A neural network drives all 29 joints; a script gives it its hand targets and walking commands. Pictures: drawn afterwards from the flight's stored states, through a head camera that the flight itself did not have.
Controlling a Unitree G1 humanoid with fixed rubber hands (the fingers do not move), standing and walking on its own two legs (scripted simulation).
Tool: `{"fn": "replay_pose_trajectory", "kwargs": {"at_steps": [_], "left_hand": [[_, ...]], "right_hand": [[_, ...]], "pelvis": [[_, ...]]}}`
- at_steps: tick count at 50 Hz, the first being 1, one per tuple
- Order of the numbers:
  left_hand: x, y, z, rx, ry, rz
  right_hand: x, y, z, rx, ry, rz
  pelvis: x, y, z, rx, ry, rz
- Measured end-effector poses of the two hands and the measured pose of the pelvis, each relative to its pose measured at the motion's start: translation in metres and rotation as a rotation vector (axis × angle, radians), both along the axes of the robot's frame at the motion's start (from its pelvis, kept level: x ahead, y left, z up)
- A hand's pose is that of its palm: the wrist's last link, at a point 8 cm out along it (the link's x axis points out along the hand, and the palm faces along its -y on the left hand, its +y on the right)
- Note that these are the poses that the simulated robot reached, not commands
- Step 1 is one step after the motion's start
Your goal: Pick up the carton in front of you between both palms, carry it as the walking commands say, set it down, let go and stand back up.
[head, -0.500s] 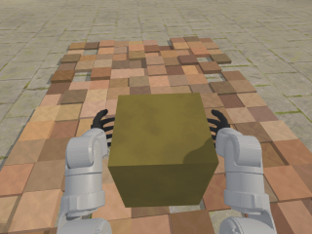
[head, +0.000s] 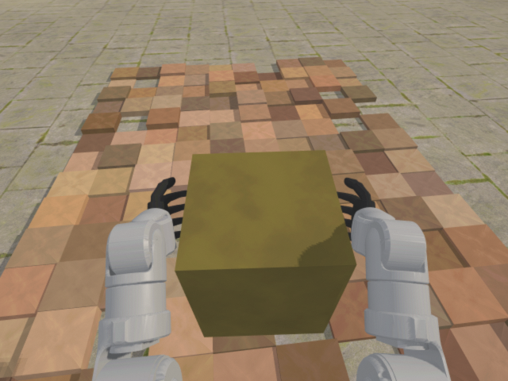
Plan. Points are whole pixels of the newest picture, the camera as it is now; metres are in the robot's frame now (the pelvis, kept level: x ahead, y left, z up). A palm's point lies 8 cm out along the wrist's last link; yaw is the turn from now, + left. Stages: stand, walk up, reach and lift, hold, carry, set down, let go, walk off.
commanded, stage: carry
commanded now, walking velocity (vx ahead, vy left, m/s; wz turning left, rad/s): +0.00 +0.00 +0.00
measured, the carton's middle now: (261, 248) +0.34 +0.00 +0.05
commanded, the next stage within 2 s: none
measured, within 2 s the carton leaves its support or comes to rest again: neither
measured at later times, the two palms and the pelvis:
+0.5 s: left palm (153, 213) +0.36 +0.17 +0.12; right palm (345, 206) +0.36 -0.13 +0.13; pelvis +0.03 +0.01 +0.00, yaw +0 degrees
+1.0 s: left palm (169, 134) +0.59 +0.19 +0.11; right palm (310, 133) +0.58 -0.11 +0.12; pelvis +0.25 +0.04 +0.00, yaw +2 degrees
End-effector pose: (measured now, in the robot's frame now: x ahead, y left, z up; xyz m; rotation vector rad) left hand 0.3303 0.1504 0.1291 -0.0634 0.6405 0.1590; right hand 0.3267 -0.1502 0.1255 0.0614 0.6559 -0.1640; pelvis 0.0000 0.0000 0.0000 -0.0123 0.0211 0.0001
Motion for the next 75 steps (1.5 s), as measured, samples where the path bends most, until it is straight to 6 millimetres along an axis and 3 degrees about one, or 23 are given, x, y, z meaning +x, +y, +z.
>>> {"fn": "replay_pose_trajectory", "kwargs": {"at_steps": [18, 22, 27, 34, 38, 42, 48, 54, 59, 66, 71, 75], "left_hand": [[0.004, -0.002, 0.0, -0.007, -0.005, 0.0], [0.013, 0.005, -0.004, -0.012, 0.005, 0.007], [0.037, 0.027, -0.004, -0.013, 0.005, 0.028], [0.099, 0.06, -0.012, -0.014, -0.013, 0.011], [0.133, 0.06, -0.02, -0.038, 0.041, -0.004], [0.173, 0.054, -0.015, -0.048, 0.007, -0.014], [0.24, 0.042, -0.01, -0.044, -0.03, -0.011], [0.312, 0.028, -0.028, -0.004, -0.018, 0.025], [0.349, 0.027, -0.041, 0.008, 0.051, 0.072], [0.416, 0.03, -0.019, -0.006, -0.012, 0.095], [0.48, 0.027, 0.003, 0.0, -0.057, 0.056], [0.537, 0.027, 0.004, -0.003, -0.052, 0.013]], "right_hand": [[0.003, -0.002, 0.001, -0.003, -0.005, -0.004], [0.016, 0.005, 0.001, -0.007, 0.005, 0.002], [0.048, 0.027, 0.004, -0.006, 0.004, 0.022], [0.103, 0.06, -0.005, -0.015, -0.013, 0.011], [0.125, 0.06, -0.017, -0.024, 0.041, -0.016], [0.161, 0.054, -0.01, -0.025, 0.006, -0.033], [0.231, 0.042, -0.004, -0.019, -0.031, -0.03], [0.318, 0.027, -0.028, 0.008, -0.018, 0.014], [0.372, 0.029, -0.045, 0.034, 0.053, 0.062], [0.441, 0.031, -0.026, 0.055, -0.009, 0.06], [0.493, 0.028, -0.007, 0.051, -0.055, 0.03], [0.538, 0.027, -0.002, 0.03, -0.052, -0.001]], "pelvis": [[0.007, 0.0, -0.002, -0.002, 0.004, 0.001], [0.02, 0.005, 0.0, 0.005, 0.011, 0.005], [0.045, 0.019, 0.005, 0.007, 0.027, 0.006], [0.099, 0.049, -0.007, 0.008, 0.032, 0.001], [0.128, 0.055, 0.001, -0.002, 0.049, 0.009], [0.16, 0.057, 0.004, -0.003, 0.06, 0.015], [0.227, 0.048, 0.001, 0.001, 0.071, 0.028], [0.31, 0.025, -0.019, 0.001, 0.051, 0.036], [0.355, 0.012, -0.008, 0.009, 0.055, 0.033], [0.42, 0.007, 0.008, 0.031, 0.073, 0.022], [0.478, 0.015, 0.013, 0.028, 0.078, 0.002], [0.535, 0.026, 0.01, 0.003, 0.066, -0.013]]}}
